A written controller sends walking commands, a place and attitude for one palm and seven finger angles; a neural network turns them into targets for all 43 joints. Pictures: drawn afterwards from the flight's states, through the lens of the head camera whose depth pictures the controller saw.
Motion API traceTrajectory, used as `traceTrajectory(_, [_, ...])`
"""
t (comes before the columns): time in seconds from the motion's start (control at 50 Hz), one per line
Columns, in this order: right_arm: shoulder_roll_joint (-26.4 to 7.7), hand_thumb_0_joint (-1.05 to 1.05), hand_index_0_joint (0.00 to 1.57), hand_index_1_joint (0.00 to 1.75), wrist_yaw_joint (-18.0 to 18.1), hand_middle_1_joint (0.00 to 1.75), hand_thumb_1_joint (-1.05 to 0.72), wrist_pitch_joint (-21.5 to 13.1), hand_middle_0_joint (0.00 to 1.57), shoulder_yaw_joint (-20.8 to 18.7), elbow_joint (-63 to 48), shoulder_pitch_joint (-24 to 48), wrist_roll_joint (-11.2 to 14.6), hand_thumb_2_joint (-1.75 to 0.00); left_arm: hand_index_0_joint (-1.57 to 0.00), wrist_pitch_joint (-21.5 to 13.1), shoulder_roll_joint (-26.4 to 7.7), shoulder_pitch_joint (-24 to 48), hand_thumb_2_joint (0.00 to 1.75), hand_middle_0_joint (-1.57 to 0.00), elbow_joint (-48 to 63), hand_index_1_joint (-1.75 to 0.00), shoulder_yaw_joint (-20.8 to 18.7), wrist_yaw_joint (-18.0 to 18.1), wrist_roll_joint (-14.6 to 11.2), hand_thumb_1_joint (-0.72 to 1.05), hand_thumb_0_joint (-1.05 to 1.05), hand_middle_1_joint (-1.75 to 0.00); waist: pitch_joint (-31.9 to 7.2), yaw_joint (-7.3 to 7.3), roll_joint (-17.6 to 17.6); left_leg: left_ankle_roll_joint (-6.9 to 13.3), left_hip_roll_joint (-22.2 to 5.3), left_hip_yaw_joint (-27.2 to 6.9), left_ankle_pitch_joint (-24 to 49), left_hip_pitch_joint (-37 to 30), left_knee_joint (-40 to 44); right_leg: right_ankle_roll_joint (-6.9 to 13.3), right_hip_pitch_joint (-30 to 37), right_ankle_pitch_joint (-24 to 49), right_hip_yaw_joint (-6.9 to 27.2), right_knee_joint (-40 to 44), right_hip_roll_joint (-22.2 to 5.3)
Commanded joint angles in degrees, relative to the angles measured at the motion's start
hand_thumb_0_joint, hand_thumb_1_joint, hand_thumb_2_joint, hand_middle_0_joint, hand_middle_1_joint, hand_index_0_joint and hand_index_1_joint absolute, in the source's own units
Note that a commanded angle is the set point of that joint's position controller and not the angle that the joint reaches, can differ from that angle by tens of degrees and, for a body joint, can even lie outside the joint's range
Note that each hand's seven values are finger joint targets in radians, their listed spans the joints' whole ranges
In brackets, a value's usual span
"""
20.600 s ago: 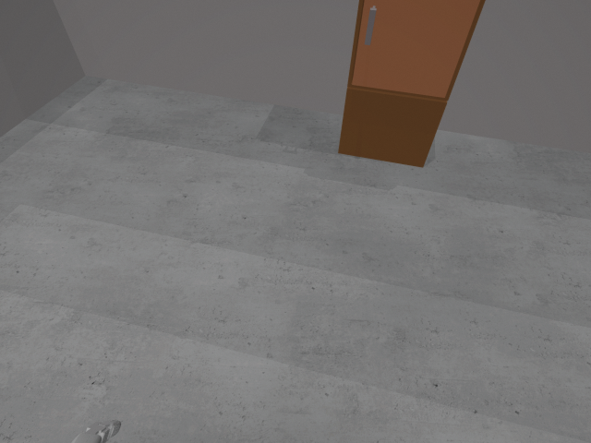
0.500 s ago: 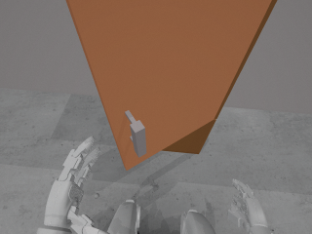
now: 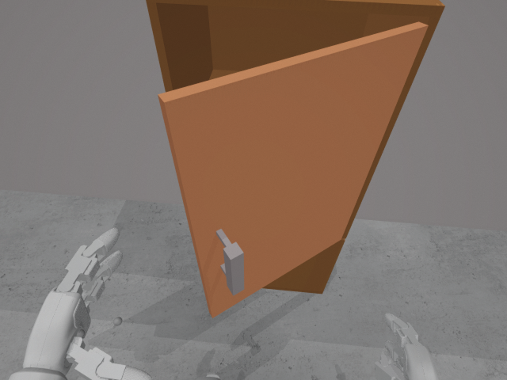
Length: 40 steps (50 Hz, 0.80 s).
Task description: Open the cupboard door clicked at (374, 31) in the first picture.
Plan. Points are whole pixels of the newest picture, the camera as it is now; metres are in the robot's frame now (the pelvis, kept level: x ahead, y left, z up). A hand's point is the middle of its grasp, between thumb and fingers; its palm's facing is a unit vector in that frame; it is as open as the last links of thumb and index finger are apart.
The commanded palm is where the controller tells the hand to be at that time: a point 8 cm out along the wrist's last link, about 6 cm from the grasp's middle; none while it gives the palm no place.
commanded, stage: draw the hand back to the body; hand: left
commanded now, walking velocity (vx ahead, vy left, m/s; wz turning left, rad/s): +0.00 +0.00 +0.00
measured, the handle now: (228, 261) +0.33 +0.07 -0.01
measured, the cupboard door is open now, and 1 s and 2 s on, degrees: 38 38 38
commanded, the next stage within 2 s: step back with the hand held close in 1.00 s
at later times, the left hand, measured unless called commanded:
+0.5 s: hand (35, 245) +0.22 +0.25 +0.20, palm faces +0.39 -0.83 -0.41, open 10.5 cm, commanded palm +0.17 +0.30 +0.22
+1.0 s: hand (21, 235) +0.21 +0.25 +0.23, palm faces +0.45 -0.80 -0.40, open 7.5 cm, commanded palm +0.16 +0.29 +0.24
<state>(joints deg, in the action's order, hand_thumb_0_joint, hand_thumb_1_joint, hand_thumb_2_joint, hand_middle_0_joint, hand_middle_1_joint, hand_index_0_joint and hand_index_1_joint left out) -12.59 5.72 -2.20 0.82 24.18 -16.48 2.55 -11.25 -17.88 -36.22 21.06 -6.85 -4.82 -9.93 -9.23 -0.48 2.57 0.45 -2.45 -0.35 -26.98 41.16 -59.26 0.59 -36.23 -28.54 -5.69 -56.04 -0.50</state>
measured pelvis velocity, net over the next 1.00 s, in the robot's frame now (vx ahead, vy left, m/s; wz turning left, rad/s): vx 0.02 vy -0.01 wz -0.01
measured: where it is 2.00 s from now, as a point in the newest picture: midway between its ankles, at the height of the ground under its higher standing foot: outside the picture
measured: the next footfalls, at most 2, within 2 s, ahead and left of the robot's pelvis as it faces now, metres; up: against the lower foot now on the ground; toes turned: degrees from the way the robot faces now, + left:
none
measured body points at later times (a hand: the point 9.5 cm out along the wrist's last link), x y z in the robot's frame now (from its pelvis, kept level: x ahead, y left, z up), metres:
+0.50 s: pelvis +0.03 +0.01 +0.05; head +0.01 -0.01 +0.50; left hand +0.19 +0.30 +0.22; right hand +0.22 -0.20 -0.02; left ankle +0.03 +0.11 -0.68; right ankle +0.00 -0.12 -0.68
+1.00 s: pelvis +0.02 -0.01 +0.06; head -0.01 -0.03 +0.51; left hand +0.18 +0.29 +0.25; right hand +0.20 -0.24 -0.02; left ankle +0.03 +0.11 -0.68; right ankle +0.00 -0.12 -0.68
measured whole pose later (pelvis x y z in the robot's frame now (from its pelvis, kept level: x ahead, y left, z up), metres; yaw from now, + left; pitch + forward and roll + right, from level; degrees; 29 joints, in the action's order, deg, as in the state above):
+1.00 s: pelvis +0.02 -0.01 +0.06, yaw -1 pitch -5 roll +0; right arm -13.5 4.8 -6.3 1.0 36.0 -12.2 0.3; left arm -3.5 -19.6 -28.4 25.1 -18.7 7.2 -4.0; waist 0.8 -3.6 3.9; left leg -0.1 -1.5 2.2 -14.1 6.9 -26.0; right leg 0.7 -3.6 -15.6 -3.7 -24.2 -0.1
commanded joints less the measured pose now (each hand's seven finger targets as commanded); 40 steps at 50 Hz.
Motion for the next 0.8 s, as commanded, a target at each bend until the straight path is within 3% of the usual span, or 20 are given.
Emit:
traceTrajectory(0.0, [-4.6,0.00,0.20,0.30,1.6,0.30,-0.90,-2.3,0.20,-1.2,-9.9,5.0,-0.3,-0.90,-0.16,4.8,-4.3,-4.4,0.45,-0.16,14.7,-0.30,-2.8,9.8,4.8,-0.15,0.00,-0.30,-0.2,-1.01,3.6,0.8,1.2,-0.9,9.4,-11.2,16.1,0.9,4.8,9.5,2.9,15.1,0.2])
traceTrajectory(0.02, [-5.2,0.00,0.20,0.30,1.7,0.30,-0.90,-2.4,0.20,-1.0,-9.7,5.3,-0.5,-0.90,-0.16,5.5,-5.7,-2.6,0.47,-0.16,16.6,-0.30,-3.6,10.9,5.5,-0.12,0.00,-0.30,-0.9,-1.13,3.7,0.9,1.2,-1.0,10.8,-12.6,16.8,0.9,6.1,11.0,2.8,15.7,0.2])
traceTrajectory(0.08, [-5.7,0.00,0.20,0.30,2.1,0.30,-0.90,-2.8,0.20,-0.8,-8.9,6.0,-0.9,-0.90,-0.17,7.1,-8.0,-0.5,0.51,-0.17,16.5,-0.30,-5.6,13.2,6.6,-0.01,0.00,-0.30,-0.5,-1.16,-1.8,1.2,1.0,-1.3,12.5,-15.8,19.3,0.6,9.4,12.7,2.4,18.2,0.3])
traceTrajectory(0.12, [-5.9,0.00,0.20,0.30,2.3,0.30,-0.90,-3.3,0.20,-0.5,-8.3,6.0,-0.9,-0.90,-0.17,7.6,-8.3,2.1,0.54,-0.17,16.2,-0.30,-6.0,14.0,6.9,0.06,0.00,-0.30,0.3,-0.96,-2.0,1.2,1.0,-1.1,11.8,-17.9,21.0,0.4,10.7,12.3,2.5,19.8,0.0])
traceTrajectory(0.18, [-6.4,0.00,0.20,0.30,2.4,0.30,-0.90,-4.3,0.20,-0.1,-6.9,7.1,-0.9,-0.90,-0.17,7.8,-8.9,4.9,0.58,-0.17,15.3,-0.30,-7.2,14.8,7.4,0.17,0.00,-0.30,2.3,-1.35,-0.4,1.1,0.9,-1.8,10.8,-20.7,24.1,0.5,12.5,11.1,2.5,22.1,0.0])
traceTrajectory(0.28, [-6.4,0.00,0.20,0.30,1.5,0.30,-0.90,-6.2,0.20,0.2,-4.7,7.8,-1.3,-0.90,-0.18,7.4,-9.9,4.9,0.66,-0.18,17.1,-0.30,-9.9,14.9,7.5,0.34,0.00,-0.30,1.0,-2.60,2.5,0.7,0.7,-2.1,19.3,-25.7,27.6,0.7,18.7,17.2,2.2,23.9,-0.2])
traceTrajectory(0.36, [-6.1,0.00,0.20,0.30,0.6,0.30,-0.90,-6.9,0.20,0.2,-3.3,8.6,-1.4,-0.90,-0.19,7.3,-10.3,6.4,0.72,-0.19,17.7,-0.30,-12.0,14.4,7.1,0.48,0.00,-0.30,3.7,-2.67,1.4,0.1,0.3,-1.9,24.1,-28.2,30.0,0.5,21.2,20.4,2.0,26.2,0.1])
traceTrajectory(0.5, [-6.2,0.00,0.20,0.30,-0.2,0.30,-0.90,-7.3,0.20,-0.3,-1.1,10.0,-1.8,-0.90,-0.19,6.1,-12.4,9.7,0.82,-0.19,17.6,-0.30,-17.6,13.9,6.3,0.73,0.00,-0.30,4.3,-3.23,0.9,-0.2,0.1,-0.9,29.2,-32.1,33.4,0.5,26.1,24.6,2.2,29.7,0.2])
traceTrajectory(0.6, [-6.4,0.00,0.20,0.30,-0.5,0.30,-0.90,-7.4,0.20,-0.8,0.2,11.1,-2.0,-0.90,-0.20,5.0,-14.2,13.9,0.90,-0.20,18.0,-0.30,-21.0,13.8,5.9,0.90,0.00,-0.30,4.3,-3.39,3.0,0.0,0.4,0.1,28.5,-34.4,35.0,0.5,27.8,25.6,2.7,32.0,0.1])
traceTrajectory(0.66, [-6.4,0.00,0.20,0.30,-1.0,0.30,-0.90,-6.8,0.20,-1.2,0.8,11.3,-2.0,-0.90,-0.20,5.5,-9.7,10.3,0.90,-0.20,13.0,-0.30,-17.7,12.8,5.6,0.90,0.00,-0.30,6.8,-3.09,-0.3,0.4,0.5,1.0,27.6,-34.5,35.6,0.1,27.7,26.4,2.5,33.4,0.3])
traceTrajectory(0.7, [-6.8,0.00,0.20,0.30,-1.2,0.30,-0.90,-6.2,0.20,-1.6,0.8,11.6,-2.0,-0.90,-0.20,5.7,-9.0,10.2,0.90,-0.20,11.4,-0.30,-16.7,12.4,5.5,0.90,0.00,-0.30,7.6,-3.06,-2.2,0.6,0.4,1.0,26.7,-34.6,36.2,-0.1,28.0,26.1,2.6,34.1,0.3])
traceTrajectory(0.76, [-6.9,0.00,0.20,0.30,-0.9,0.30,-0.90,-5.9,0.20,-1.9,0.7,12.5,-2.1,-0.90,-0.20,4.8,-11.4,12.8,0.90,-0.20,14.5,-0.30,-18.3,12.5,5.7,0.90,0.00,-0.30,5.4,-3.30,-1.8,1.1,1.0,1.4,23.9,-35.7,36.6,-0.1,28.9,24.8,3.2,35.1,0.3])
traceTrajectory(0.78, [-7.0,0.00,0.20,0.30,-0.7,0.30,-0.90,-6.1,0.20,-1.8,0.9,12.9,-2.2,-0.90,-0.20,4.6,-13.1,13.6,0.90,-0.20,15.5,-0.30,-19.3,12.7,6.0,0.90,0.00,-0.30,5.2,-3.61,0.7,1.0,1.1,1.4,23.6,-35.9,36.6,0.1,29.4,24.6,3.4,35.3,0.2])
